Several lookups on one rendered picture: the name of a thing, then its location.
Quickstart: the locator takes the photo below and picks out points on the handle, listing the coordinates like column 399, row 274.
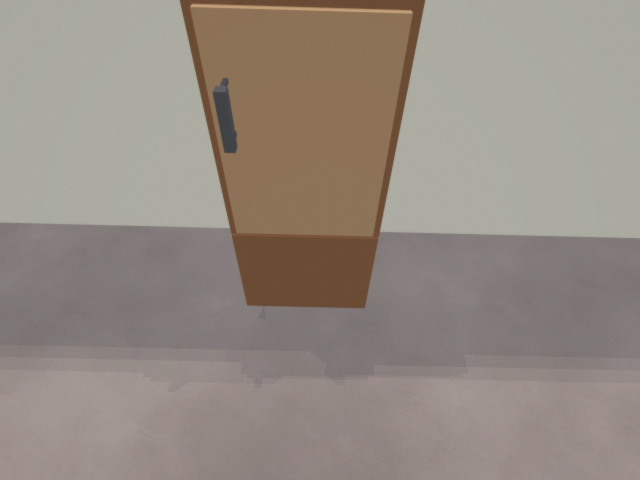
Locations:
column 225, row 118

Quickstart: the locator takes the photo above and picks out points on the cupboard door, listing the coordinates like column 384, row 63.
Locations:
column 313, row 94

